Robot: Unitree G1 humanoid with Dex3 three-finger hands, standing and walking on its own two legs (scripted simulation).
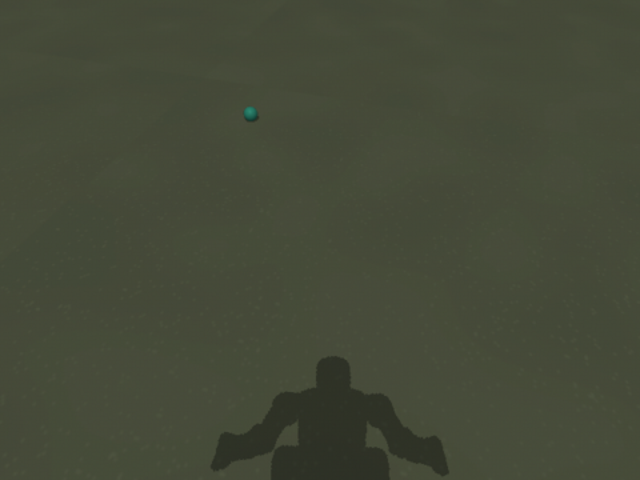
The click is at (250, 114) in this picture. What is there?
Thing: free ball
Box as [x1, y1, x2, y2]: [244, 107, 257, 120]
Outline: 247,107 244,110 244,116 248,120 253,120 257,115 256,110 253,107
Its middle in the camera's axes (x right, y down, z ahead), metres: -0.40 -0.72 +2.32
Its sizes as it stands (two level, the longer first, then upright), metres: 0.081 0.081 0.081
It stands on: the floor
